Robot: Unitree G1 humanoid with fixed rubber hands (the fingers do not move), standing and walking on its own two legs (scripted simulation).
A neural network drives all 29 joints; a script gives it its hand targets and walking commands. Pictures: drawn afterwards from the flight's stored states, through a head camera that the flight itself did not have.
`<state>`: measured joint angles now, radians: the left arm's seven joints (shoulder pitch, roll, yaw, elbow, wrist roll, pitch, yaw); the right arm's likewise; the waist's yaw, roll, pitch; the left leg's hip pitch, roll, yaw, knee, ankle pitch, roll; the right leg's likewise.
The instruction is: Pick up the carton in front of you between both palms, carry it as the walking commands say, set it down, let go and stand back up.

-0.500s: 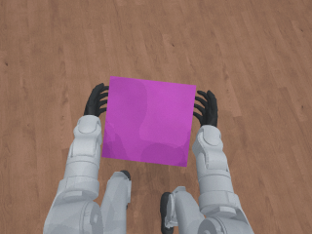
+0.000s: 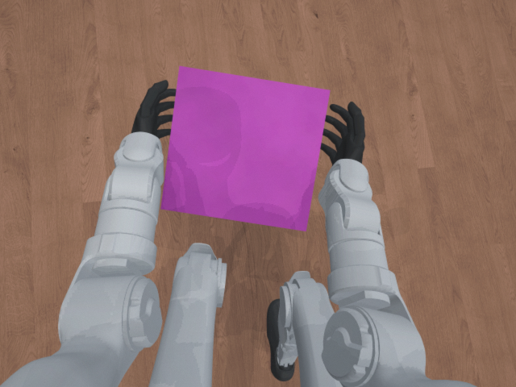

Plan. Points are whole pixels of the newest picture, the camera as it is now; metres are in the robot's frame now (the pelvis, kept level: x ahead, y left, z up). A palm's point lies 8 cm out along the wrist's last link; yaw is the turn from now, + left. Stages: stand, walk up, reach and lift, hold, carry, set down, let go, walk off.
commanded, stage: set down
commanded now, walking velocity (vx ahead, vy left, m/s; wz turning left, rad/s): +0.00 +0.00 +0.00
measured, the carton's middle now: (246, 154) +0.47 +0.08 -0.19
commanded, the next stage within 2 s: none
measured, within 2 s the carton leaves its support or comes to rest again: rests again in 1.32 s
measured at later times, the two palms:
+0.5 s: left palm (162, 143) +0.48 +0.24 -0.25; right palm (310, 172) +0.48 -0.05 -0.23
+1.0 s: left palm (168, 142) +0.49 +0.24 -0.30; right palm (307, 175) +0.48 -0.06 -0.29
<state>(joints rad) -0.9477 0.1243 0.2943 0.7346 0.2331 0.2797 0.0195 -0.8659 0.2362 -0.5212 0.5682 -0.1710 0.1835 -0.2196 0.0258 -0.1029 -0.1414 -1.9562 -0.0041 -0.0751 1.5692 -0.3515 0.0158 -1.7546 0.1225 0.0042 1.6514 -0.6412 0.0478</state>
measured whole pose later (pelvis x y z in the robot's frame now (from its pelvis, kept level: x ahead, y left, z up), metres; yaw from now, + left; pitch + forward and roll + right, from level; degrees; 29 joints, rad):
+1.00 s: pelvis -0.04 -0.01 -0.15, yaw -4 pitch +38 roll -6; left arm -1.49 0.43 0.15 1.17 0.07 0.22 -0.06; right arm -1.30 0.08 -0.51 0.80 -0.09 0.18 -0.22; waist 0.08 -0.12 0.24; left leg -2.35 0.06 -0.07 2.02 -0.35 0.03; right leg -2.17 0.24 0.01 2.15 -0.67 0.10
